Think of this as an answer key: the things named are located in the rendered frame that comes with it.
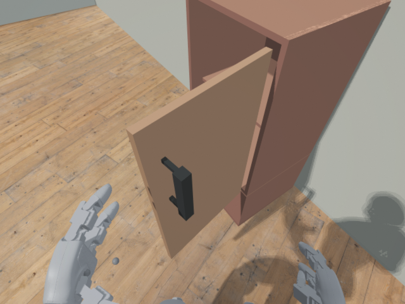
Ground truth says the left robot hand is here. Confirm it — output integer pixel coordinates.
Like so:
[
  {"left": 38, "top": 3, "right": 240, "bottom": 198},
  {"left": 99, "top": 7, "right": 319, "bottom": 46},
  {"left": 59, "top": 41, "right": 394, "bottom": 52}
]
[{"left": 43, "top": 184, "right": 119, "bottom": 304}]

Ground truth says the handle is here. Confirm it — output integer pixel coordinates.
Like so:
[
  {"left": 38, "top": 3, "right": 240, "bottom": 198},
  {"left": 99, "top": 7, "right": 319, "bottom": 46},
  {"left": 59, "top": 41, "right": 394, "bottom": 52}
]
[{"left": 161, "top": 157, "right": 194, "bottom": 221}]

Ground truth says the cupboard door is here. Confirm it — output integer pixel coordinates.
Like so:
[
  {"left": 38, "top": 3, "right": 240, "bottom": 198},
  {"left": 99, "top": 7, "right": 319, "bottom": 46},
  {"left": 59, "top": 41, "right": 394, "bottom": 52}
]
[{"left": 126, "top": 47, "right": 273, "bottom": 259}]

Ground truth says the right robot hand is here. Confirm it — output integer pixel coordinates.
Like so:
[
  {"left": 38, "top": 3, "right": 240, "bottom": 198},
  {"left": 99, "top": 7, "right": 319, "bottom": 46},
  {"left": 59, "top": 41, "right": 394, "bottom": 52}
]
[{"left": 294, "top": 242, "right": 346, "bottom": 304}]

